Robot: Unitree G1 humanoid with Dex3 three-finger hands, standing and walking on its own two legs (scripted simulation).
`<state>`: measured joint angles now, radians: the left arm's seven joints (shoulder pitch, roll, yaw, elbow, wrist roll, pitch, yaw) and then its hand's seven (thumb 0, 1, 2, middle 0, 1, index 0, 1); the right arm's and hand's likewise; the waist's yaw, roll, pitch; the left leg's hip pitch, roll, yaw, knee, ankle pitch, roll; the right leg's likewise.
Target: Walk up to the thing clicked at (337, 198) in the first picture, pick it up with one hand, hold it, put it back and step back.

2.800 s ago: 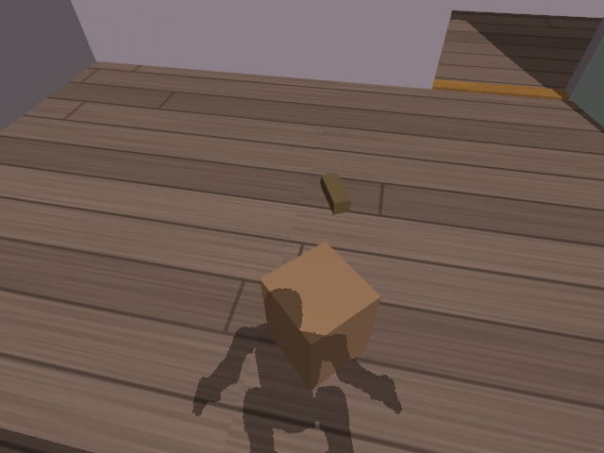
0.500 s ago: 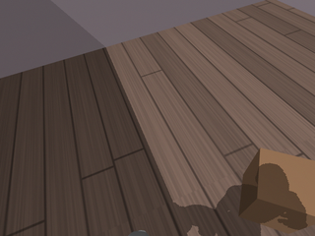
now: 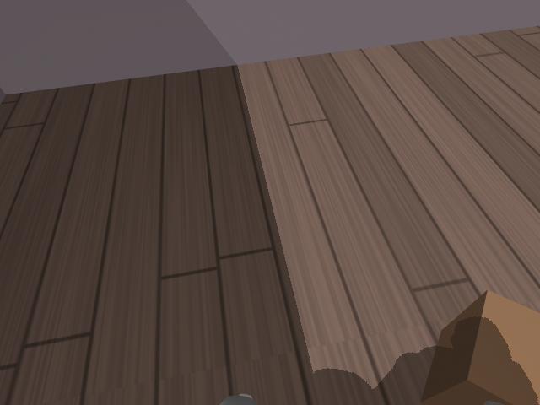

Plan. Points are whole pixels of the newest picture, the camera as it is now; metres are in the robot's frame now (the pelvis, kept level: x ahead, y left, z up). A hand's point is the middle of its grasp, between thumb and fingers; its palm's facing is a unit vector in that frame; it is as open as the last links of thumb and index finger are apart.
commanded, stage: walk up
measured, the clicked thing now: out of the picture +0.49 -1.32 -0.71
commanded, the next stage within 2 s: stand in 0.90 s
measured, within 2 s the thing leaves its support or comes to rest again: neither
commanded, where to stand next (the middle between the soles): +0.09 -0.01 m, yaw +2 degrees
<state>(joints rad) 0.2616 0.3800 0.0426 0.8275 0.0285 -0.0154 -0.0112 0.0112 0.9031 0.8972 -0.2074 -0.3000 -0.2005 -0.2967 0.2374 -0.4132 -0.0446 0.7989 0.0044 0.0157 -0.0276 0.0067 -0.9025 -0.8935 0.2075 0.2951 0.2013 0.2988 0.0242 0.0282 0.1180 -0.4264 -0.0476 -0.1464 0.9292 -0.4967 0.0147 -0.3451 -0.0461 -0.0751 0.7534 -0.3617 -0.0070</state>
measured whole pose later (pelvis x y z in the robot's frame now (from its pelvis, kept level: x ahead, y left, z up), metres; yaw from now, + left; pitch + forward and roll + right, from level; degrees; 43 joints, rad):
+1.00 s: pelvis +0.01 +0.01 +0.03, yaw +5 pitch -3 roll +0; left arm 0.10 0.37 0.01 1.11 0.00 -0.02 -0.01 0.01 0.90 0.90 -0.20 -0.30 -0.20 -0.30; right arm 0.09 -0.35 0.00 1.12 0.00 -0.02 0.01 0.01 -0.90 -0.89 0.21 0.29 0.20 0.30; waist 0.01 -0.01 0.05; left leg -0.15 0.01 -0.06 0.40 -0.20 -0.02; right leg -0.13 -0.04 -0.04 0.39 -0.20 0.02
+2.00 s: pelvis +0.02 +0.00 +0.04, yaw +4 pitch -2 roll +0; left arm 0.10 0.36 0.00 1.13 0.00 -0.01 -0.01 0.01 0.90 0.90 -0.21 -0.30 -0.20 -0.30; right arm 0.10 -0.35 0.00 1.15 0.00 -0.01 0.01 0.00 -0.90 -0.89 0.21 0.29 0.20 0.30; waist 0.00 0.00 0.05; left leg -0.12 0.03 -0.04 0.31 -0.17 -0.04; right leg -0.12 -0.02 -0.03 0.33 -0.18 0.01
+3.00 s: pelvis +0.03 -0.01 +0.04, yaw +3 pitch -2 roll +0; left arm 0.12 0.36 0.00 1.12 0.01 -0.01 -0.01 0.01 0.90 0.90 -0.21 -0.30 -0.20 -0.30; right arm 0.12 -0.35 0.00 1.14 -0.01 -0.01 0.01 0.00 -0.90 -0.89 0.21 0.29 0.20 0.30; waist 0.00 0.00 0.04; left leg -0.10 0.04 -0.03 0.31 -0.18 -0.05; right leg -0.11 -0.01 -0.02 0.32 -0.19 0.00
